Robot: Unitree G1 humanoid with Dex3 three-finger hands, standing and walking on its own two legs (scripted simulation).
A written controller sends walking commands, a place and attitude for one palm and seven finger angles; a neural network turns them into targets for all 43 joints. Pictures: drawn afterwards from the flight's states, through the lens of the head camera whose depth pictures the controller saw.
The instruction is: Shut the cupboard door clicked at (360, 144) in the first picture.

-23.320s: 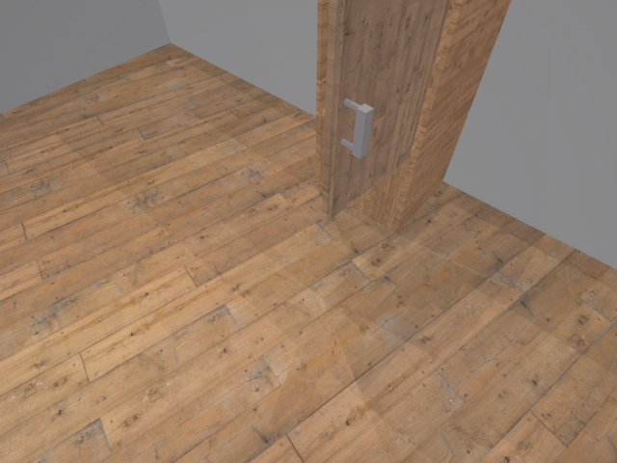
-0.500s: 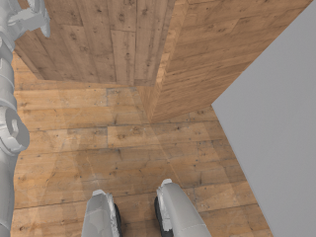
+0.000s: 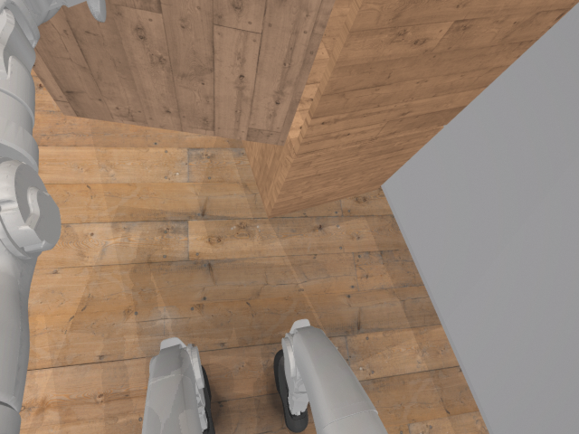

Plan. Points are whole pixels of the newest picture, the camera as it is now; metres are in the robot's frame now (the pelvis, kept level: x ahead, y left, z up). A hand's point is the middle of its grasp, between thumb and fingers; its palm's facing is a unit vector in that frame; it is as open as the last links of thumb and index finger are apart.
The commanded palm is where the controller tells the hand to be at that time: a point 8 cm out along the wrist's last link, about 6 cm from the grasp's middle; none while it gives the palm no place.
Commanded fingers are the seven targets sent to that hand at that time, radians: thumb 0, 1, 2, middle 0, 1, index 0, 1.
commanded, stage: pull the fist back off the door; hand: left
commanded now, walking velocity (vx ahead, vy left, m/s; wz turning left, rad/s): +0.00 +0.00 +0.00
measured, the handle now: out of the picture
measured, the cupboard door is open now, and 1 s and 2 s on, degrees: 68 64 64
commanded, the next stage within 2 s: draw the hand back to the body in 0.82 s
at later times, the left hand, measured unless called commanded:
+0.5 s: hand out of the picture +0.61 +0.11 +0.12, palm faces +0.14 -0.99 -0.01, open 3.1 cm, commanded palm +0.56 +0.14 +0.12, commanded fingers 0.00 0.90 0.90 -1.30 -1.50 -1.30 -1.50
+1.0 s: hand (124, 29) +0.54 +0.11 +0.12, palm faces +0.12 -0.99 -0.01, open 3.1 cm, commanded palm +0.49 +0.16 +0.13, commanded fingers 0.00 0.90 0.90 -1.30 -1.50 -1.30 -1.50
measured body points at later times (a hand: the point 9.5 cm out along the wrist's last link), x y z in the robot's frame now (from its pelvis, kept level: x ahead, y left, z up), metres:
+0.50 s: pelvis +0.02 -0.01 +0.04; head +0.19 +0.00 +0.46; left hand +0.59 +0.16 +0.12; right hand -0.04 -0.25 -0.07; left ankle +0.06 +0.11 -0.59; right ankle +0.05 -0.14 -0.59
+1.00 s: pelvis +0.04 -0.02 +0.06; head +0.16 +0.00 +0.49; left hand +0.53 +0.16 +0.13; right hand +0.11 -0.28 -0.06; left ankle +0.06 +0.11 -0.59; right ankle +0.05 -0.14 -0.59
